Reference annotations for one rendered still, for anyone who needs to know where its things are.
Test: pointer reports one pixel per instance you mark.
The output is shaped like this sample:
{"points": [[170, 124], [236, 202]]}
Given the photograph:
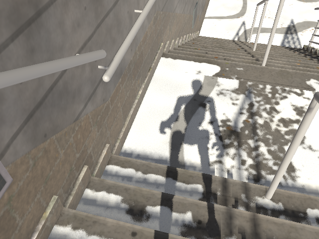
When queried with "stairs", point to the stairs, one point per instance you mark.
{"points": [[280, 57], [137, 199]]}

